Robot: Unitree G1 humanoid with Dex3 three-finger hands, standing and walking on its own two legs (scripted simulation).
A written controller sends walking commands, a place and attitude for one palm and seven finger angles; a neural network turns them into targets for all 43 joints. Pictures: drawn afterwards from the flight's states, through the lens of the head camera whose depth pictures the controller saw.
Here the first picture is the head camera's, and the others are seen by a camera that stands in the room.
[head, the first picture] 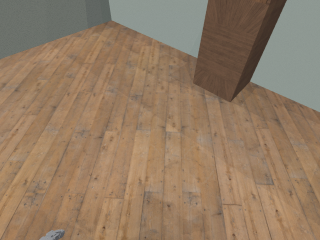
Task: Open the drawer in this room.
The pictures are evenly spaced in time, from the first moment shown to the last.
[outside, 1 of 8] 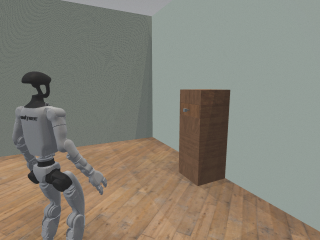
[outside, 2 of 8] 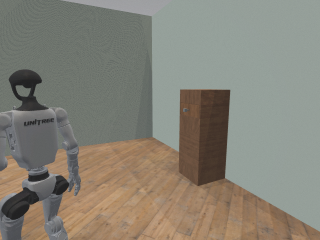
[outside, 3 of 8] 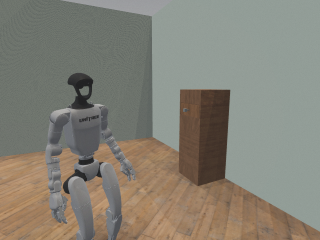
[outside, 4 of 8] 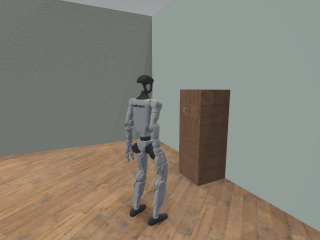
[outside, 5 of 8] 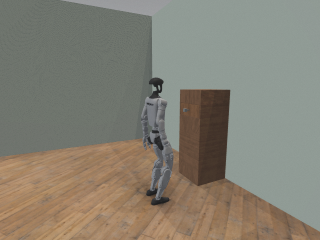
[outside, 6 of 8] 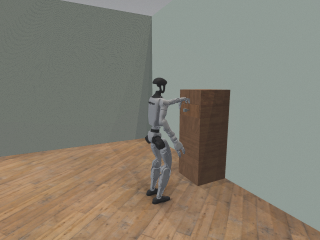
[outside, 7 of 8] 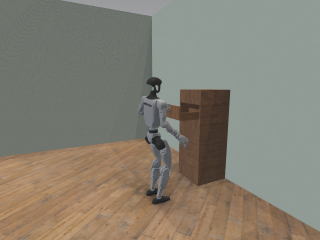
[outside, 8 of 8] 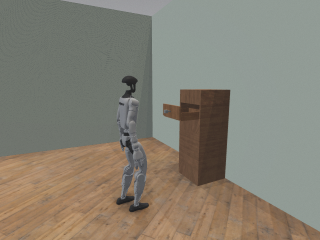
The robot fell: no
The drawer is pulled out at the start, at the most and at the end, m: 0.00 0.30 0.27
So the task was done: yes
